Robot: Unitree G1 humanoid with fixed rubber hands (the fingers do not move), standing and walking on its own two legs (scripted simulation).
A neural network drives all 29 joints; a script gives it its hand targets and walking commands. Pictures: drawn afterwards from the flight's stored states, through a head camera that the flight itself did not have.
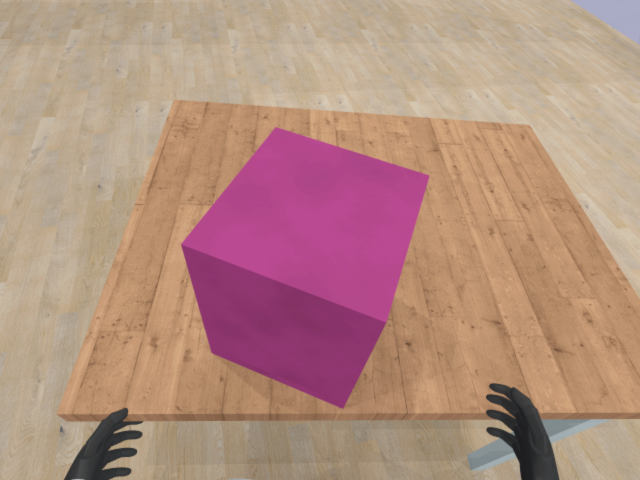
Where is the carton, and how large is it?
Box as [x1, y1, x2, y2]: [181, 127, 429, 408]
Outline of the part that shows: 275,127 182,242 181,245 211,352 342,408 386,322 429,175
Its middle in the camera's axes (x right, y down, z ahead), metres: -0.01 +0.04 +0.51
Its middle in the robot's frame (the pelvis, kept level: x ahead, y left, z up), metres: +0.36 +0.05 +0.05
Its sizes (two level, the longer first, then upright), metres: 0.210 0.200 0.250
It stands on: a table, 0.70 m high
